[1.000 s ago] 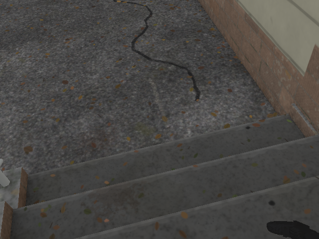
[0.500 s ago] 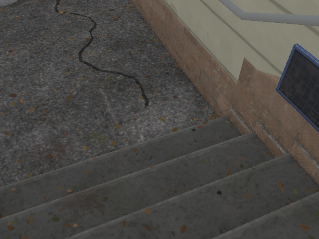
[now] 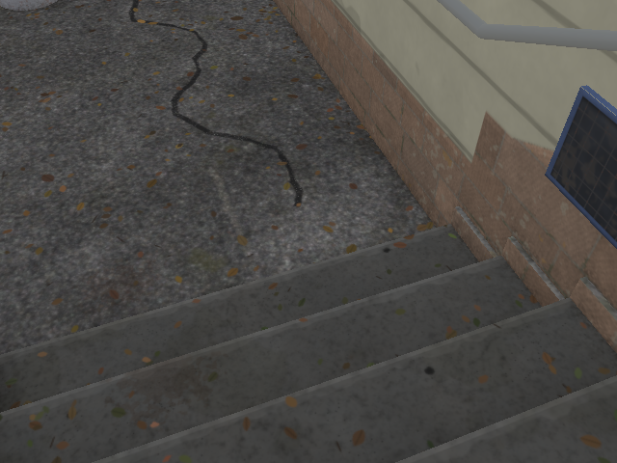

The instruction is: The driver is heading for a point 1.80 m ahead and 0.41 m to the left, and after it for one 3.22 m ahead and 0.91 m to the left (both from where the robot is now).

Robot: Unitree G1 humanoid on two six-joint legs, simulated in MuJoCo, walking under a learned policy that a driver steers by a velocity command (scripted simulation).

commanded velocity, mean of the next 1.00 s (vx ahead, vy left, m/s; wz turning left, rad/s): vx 0.05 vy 0.00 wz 0.00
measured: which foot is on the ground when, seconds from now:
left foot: down 0.00-1.00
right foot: down 0.00-0.84, up 0.86-1.00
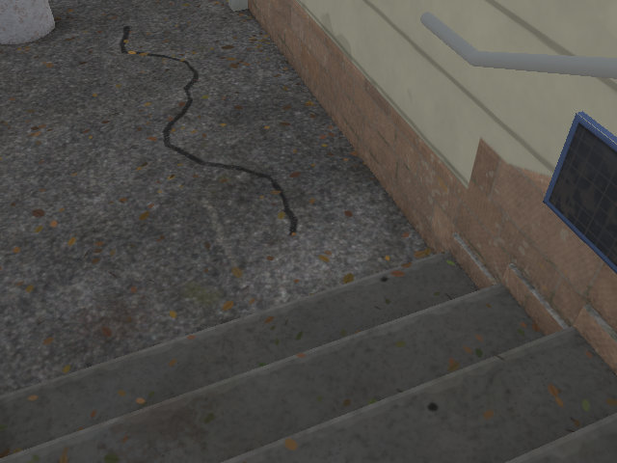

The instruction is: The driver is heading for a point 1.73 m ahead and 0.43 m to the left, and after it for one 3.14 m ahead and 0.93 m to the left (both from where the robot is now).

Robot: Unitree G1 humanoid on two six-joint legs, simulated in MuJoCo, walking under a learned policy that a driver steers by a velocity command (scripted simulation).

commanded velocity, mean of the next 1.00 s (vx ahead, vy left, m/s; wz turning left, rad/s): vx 0.45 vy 0.00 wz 0.27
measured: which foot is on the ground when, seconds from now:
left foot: down 0.00-0.22, up 0.24-0.50, down 0.52-0.76, up 0.78-1.00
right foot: up 0.00-0.16, down 0.18-0.46, up 0.48-0.74, down 0.76-1.00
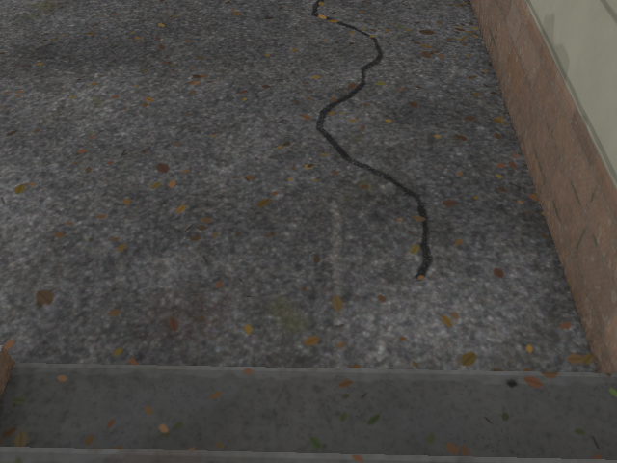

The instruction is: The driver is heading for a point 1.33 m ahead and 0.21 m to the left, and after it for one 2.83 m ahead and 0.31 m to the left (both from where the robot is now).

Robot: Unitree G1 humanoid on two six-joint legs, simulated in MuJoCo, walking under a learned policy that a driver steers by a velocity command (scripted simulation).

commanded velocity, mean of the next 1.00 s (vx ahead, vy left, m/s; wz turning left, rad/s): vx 0.50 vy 0.00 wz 0.46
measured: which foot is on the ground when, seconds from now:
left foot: up 0.00-0.12, down 0.14-0.54, up 0.56-1.00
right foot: down 0.00-0.12, up 0.14-0.50, down 0.52-1.00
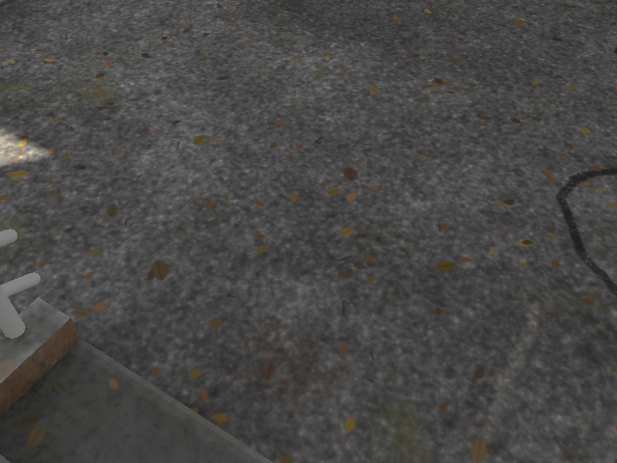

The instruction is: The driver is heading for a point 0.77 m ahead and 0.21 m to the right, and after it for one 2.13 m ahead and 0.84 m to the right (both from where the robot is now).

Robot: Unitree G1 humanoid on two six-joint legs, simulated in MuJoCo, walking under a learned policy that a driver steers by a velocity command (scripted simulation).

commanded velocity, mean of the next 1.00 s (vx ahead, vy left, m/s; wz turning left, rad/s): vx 0.50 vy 0.00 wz -0.40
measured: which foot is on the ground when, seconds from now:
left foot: up 0.00-0.20, down 0.22-0.84, up 0.86-1.00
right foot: down 0.00-0.20, up 0.22-0.82, down 0.84-1.00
